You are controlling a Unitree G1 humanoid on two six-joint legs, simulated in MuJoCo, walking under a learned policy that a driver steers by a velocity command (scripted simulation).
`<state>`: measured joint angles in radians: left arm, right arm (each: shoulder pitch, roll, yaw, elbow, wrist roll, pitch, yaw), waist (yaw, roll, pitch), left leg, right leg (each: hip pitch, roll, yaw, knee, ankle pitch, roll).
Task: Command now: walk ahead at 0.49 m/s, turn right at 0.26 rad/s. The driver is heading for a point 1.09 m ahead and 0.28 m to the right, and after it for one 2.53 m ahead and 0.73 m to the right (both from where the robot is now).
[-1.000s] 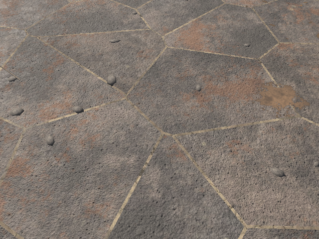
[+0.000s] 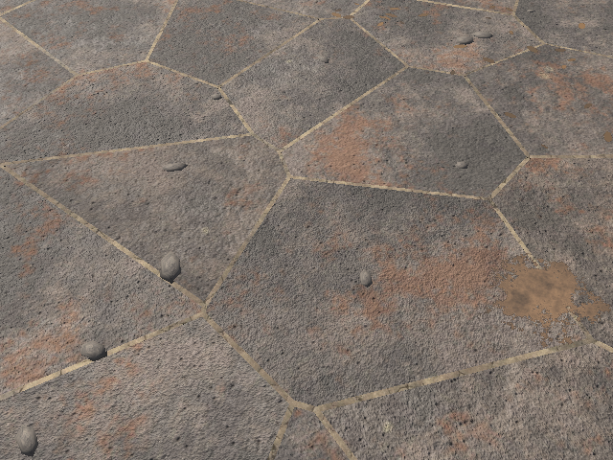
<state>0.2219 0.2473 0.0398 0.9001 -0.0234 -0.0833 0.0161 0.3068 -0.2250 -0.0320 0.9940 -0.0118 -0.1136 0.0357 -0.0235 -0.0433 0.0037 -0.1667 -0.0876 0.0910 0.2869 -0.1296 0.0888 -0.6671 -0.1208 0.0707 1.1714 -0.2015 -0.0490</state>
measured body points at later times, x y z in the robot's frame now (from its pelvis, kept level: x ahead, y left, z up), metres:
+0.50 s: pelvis +0.28 -0.10 -0.01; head +0.31 -0.12 +0.44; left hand +0.44 +0.13 -0.12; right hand +0.33 -0.39 -0.13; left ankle +0.26 +0.07 -0.65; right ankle +0.30 -0.18 -0.74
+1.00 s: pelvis +0.56 -0.14 +0.00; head +0.58 -0.14 +0.45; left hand +0.78 +0.05 -0.12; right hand +0.52 -0.42 -0.11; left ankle +0.63 -0.07 -0.74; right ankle +0.45 -0.24 -0.66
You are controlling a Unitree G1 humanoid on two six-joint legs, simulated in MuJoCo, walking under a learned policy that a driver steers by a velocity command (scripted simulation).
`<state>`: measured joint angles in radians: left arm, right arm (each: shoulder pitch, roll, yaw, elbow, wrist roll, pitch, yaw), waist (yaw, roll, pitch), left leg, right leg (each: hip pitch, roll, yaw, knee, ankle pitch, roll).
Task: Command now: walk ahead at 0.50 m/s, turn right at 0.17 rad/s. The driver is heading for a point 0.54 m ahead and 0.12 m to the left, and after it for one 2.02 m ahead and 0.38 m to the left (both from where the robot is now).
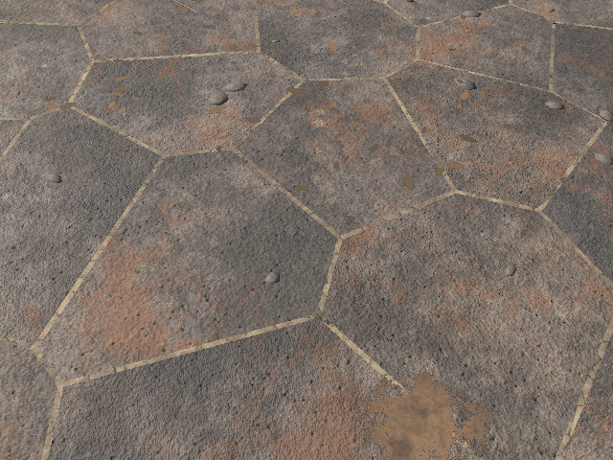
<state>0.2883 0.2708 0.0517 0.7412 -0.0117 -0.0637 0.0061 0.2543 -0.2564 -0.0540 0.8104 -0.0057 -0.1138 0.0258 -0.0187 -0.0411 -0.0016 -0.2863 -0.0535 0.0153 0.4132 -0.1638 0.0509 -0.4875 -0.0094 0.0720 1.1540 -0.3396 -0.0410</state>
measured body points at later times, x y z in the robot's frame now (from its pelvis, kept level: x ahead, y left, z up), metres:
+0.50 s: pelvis +0.25 -0.06 +0.00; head +0.28 -0.07 +0.45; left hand +0.37 +0.22 -0.09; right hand +0.34 -0.33 -0.13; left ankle +0.19 +0.09 -0.65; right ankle +0.29 -0.16 -0.74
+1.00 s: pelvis +0.49 +0.06 -0.01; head +0.52 +0.09 +0.44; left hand +0.48 +0.36 -0.13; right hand +0.72 -0.14 -0.11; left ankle +0.51 +0.14 -0.74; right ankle +0.46 -0.13 -0.64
